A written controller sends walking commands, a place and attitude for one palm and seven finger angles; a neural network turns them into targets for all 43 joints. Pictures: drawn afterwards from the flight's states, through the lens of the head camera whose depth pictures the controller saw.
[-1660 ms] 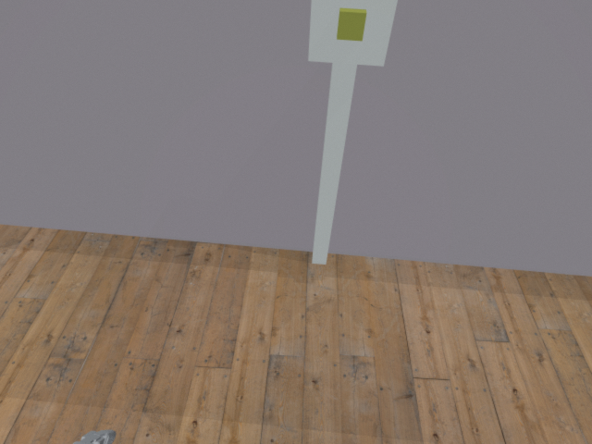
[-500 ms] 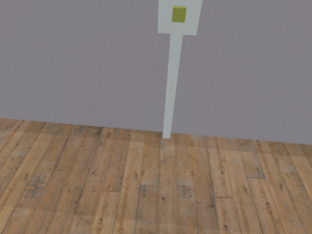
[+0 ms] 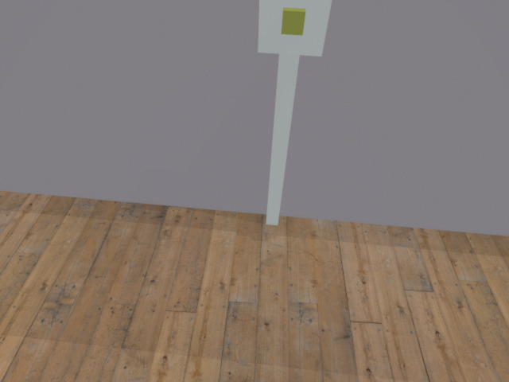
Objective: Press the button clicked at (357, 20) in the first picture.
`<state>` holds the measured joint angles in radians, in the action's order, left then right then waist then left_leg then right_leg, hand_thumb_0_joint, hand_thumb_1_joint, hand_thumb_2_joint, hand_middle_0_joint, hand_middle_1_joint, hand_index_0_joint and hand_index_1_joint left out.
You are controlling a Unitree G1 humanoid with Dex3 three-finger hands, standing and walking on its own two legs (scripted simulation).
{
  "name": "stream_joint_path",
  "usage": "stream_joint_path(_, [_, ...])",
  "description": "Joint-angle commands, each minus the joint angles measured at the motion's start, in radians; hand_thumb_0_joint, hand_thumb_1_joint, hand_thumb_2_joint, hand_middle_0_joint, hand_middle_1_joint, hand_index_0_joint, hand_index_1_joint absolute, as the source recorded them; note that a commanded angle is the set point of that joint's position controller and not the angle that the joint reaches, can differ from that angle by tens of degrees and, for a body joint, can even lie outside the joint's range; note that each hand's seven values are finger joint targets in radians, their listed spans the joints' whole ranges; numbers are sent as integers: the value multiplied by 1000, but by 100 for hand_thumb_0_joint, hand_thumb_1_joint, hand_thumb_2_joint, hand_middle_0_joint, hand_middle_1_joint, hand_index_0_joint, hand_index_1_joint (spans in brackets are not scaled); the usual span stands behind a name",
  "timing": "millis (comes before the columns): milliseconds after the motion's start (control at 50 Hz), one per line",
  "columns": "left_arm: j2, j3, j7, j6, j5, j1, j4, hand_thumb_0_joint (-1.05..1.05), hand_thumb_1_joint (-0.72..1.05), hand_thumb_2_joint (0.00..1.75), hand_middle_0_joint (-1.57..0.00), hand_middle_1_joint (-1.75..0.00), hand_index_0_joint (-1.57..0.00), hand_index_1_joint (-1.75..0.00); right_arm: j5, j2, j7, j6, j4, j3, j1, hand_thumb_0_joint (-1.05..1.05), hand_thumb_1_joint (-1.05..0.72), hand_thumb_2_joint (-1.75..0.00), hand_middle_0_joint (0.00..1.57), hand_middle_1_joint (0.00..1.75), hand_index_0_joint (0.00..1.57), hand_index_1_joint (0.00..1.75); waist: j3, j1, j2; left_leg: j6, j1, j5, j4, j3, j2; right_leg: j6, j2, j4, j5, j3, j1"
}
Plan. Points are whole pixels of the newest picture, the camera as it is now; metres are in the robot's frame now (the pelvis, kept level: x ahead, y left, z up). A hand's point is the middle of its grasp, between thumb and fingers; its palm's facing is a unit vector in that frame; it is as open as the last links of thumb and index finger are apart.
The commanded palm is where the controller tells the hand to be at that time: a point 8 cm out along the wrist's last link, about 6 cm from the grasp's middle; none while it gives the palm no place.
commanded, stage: walk to a spot facing it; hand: left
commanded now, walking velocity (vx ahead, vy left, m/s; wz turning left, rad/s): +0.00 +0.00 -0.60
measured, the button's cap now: (293, 21) +0.91 -0.04 +0.18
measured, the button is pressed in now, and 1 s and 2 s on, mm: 0 0 0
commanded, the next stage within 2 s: turn to face it in 1.96 s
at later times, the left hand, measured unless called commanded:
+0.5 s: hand out of the picture +0.05 +0.16 -0.17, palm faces -0.16 -0.96 -0.24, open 7.4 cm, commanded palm none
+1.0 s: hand (150, 377) +0.16 +0.20 -0.17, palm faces -0.43 -0.87 -0.23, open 7.4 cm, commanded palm none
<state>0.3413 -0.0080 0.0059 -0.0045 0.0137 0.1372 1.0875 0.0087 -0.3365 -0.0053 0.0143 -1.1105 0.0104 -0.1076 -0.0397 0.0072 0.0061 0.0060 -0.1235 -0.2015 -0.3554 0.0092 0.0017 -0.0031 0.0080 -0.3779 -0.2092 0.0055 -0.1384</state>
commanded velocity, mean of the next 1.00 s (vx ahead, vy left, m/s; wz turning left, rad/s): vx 0.00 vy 0.00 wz -0.60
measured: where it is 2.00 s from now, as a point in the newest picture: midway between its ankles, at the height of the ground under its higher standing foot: outside the picture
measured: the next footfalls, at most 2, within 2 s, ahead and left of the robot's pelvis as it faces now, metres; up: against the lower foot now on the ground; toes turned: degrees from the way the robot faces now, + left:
left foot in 0.78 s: +0.05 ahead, +0.13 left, +0.00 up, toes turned -22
right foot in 1.20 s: -0.08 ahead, -0.11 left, +0.00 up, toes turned -43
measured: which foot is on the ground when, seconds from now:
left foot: down 0.00-0.34, up 0.36-0.76, down 0.78-1.00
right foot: down 0.00-0.78, up 0.80-1.00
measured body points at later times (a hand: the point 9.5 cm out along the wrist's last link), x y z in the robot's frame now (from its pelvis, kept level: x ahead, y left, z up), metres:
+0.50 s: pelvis -0.02 -0.02 -0.01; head +0.02 -0.05 +0.43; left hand +0.06 +0.21 -0.15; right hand +0.01 -0.28 -0.17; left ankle -0.02 +0.13 -0.68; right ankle -0.01 -0.11 -0.75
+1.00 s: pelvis -0.02 +0.04 -0.01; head +0.01 +0.05 +0.44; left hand +0.18 +0.25 -0.15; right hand -0.07 -0.22 -0.13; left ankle +0.01 +0.15 -0.75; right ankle -0.09 -0.08 -0.66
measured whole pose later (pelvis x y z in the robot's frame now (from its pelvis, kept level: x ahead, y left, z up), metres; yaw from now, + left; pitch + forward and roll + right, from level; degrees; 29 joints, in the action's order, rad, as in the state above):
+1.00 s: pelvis -0.02 +0.04 -0.01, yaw -30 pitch +0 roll -1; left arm 0.30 0.10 0.04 0.08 0.03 0.21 0.89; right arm 0.02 -0.19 0.03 0.00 -0.90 -0.02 -0.21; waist -0.05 0.02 0.04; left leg -0.01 -0.17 -0.30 -0.48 -0.12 -0.07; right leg -0.07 0.00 -1.11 -0.40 0.02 -0.53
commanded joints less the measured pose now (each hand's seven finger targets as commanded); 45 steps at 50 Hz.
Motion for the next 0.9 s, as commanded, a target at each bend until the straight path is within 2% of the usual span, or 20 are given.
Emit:
stream_joint_path(0, [195, 43, -15, -16, -2, -39, -69, 0, 90, 90, -20, -30, -20, -30, 0, -201, 21, 20, 63, -44, 32, 0, -90, -90, 20, 30, 20, 30, 78, -5, -8, -29, 31, 169, 29, 69, -127, 33, 107, 43, 192, 109, -13])
stream_joint_path(60, [94, 32, -22, 18, -2, 20, -78, 0, 90, 90, -20, -30, -20, -30, 2, -89, 29, -4, 69, -33, -34, 0, -90, -90, 20, 30, 20, 30, 73, -11, -3, -10, 23, 183, -34, 14, -135, 23, 98, -26, 266, 125, -60])
stream_joint_path(160, [85, 55, -11, 42, 5, 44, -152, 0, 90, 90, -20, -30, -20, -30, 4, -116, 38, -23, 141, -68, -47, 0, -90, -90, 20, 30, 20, 30, 54, -12, -51, -44, -9, 122, -59, 25, -199, 17, 37, -181, 209, 112, -178])
stream_joint_path(240, [40, 69, 0, 51, 7, 85, -193, 0, 90, 90, -20, -30, -20, -30, 6, -124, 36, -19, 192, -92, -20, 0, -90, -90, 20, 30, 20, 30, 56, 7, -179, -138, -69, 218, -41, 72, -334, -7, -11, -428, -175, 15, -213])
stream_joint_path(280, [26, 81, 6, 50, 7, 152, -199, 0, 90, 90, -20, -30, -20, -30, 10, -116, 35, -20, 220, -96, 27, 0, -90, -90, 20, 30, 20, 30, 39, 51, -161, -127, -171, 226, -131, 20, -334, -2, 20, -368, -183, 12, -111])
stream_joint_path(300, [40, 90, 6, 39, 12, 214, -186, 0, 90, 90, -20, -30, -20, -30, 10, -104, 34, -26, 233, -97, 42, 0, -90, -90, 20, 30, 20, 30, 41, 80, -74, -66, -232, 147, -300, -54, -260, 10, 40, -205, -1, 48, -37])
stream_joint_path(320, [144, 109, -7, 23, 27, 233, -194, 0, 90, 90, -20, -30, -20, -30, 2, -26, 28, -35, 257, -89, 6, 0, -90, -90, 20, 30, 20, 30, 58, 68, 287, 33, -403, -194, -592, -166, -87, 82, 253, -3, 196, 412, 15])
stream_joint_path(340, [160, 109, -17, 23, 10, 251, -200, 0, 90, 90, -20, -30, -20, -30, 0, -21, 31, -40, 277, -85, 44, 0, -90, -90, 20, 30, 20, 30, 42, 87, 305, 40, -427, -390, -730, -37, -23, 162, 335, 115, 248, 588, -83])
stream_joint_path(360, [144, 110, -23, 28, 10, 204, -216, 0, 90, 90, -20, -30, -20, -30, 0, -23, 31, -44, 273, -89, 54, 0, -90, -90, 20, 30, 20, 30, 11, 68, 232, 32, -438, -341, -800, 37, -46, 199, 317, 141, 85, 588, -131])
stream_joint_path(400, [93, 100, -21, 23, 8, 110, -245, 0, 90, 90, -20, -30, -20, -30, 5, -23, 24, -37, 248, -93, 11, 0, -90, -90, 20, 30, 20, 30, 24, 14, 95, 40, -427, -206, -797, 37, -69, 194, 231, 88, 90, 453, -114])
stream_joint_path(440, [75, 100, -22, 17, 7, 106, -250, 0, 90, 90, -20, -30, -20, -30, 6, 0, 24, -36, 230, -90, -28, 0, -90, -90, 20, 30, 20, 30, 88, 5, 106, 53, -382, -173, -744, 14, -65, 174, 191, 57, 171, 383, -74])
stream_joint_path(580, [77, 119, -22, 24, 11, 176, -228, 0, 90, 90, -20, -30, -20, -30, -2, 25, 36, -32, 256, -85, 9, 0, -90, -90, 20, 30, 20, 30, 125, 40, 122, 59, -357, -213, -544, 3, -33, 193, 169, 28, 292, 439, 10])
stream_joint_path(640, [88, 126, -22, 31, 15, 154, -235, 0, 90, 90, -20, -30, -20, -30, -8, 31, 40, -23, 267, -83, -6, 0, -90, -90, 20, 30, 20, 30, 136, 36, 143, 45, -289, -239, -406, 5, -19, 190, 160, 13, 308, 475, -12])
stream_joint_path(700, [92, 126, -18, 39, 11, 93, -251, 0, 90, 90, -20, -30, -20, -30, -14, 24, 47, -13, 254, -83, -97, 0, -90, -90, 20, 30, 20, 30, 150, -9, 155, 30, -118, -142, -174, -11, 5, 135, 114, -26, 299, 475, -106])
stream_joint_path(720, [78, 123, -18, 41, 8, 68, -258, 0, 90, 90, -20, -30, -20, -30, -15, 15, 51, -7, 244, -84, -150, 0, -90, -90, 20, 30, 20, 30, 158, -40, 144, 21, 4, -73, -72, -4, -18, 97, 82, -65, 224, 443, -193])
stream_joint_path(740, [39, 115, -13, 45, 1, 60, -281, 0, 90, 90, -20, -30, -20, -30, -9, -43, 56, 2, 241, -93, -180, 0, -90, -90, 20, 30, 20, 30, 154, -56, -6, -24, 136, -115, 34, 122, -143, 47, -8, -168, 50, 360, -368])
stream_joint_path(760, [-13, 107, 2, 45, -1, 63, -302, 0, 90, 90, -20, -30, -20, -30, 5, -132, 51, 1, 265, -109, -156, 0, -90, -90, 20, 30, 20, 30, 102, -43, -294, -106, 154, -67, 130, 369, -396, -12, -132, -408, -282, 157, -541])
stream_joint_path(780, [21, 122, 5, 44, 14, 51, -310, 0, 90, 90, -20, -30, -20, -30, 8, -140, 48, -6, 289, -106, -115, 0, -90, -90, 20, 30, 20, 30, 55, -36, -237, -179, -26, -70, 146, 402, -500, -42, -74, -636, -340, 95, -507])
stream_joint_path(840, [19, 133, 24, 56, 20, 101, -257, 0, 90, 90, -20, -30, -20, -30, 15, -39, 50, 4, 312, -77, 2, 0, -90, -90, 20, 30, 20, 30, 1, 39, -144, -135, -124, 111, 84, 128, -316, -62, -33, -872, -185, 71, -469])
stream_joint_path(880, [-5, 118, 30, 58, 15, 84, -262, 0, 90, 90, -20, -30, -20, -30, 15, -34, 50, 9, 300, -78, -54, 0, -90, -90, 20, 30, 20, 30, 25, 15, -171, -134, -15, 277, 30, 38, -275, -72, -19, -845, -171, 35, -497])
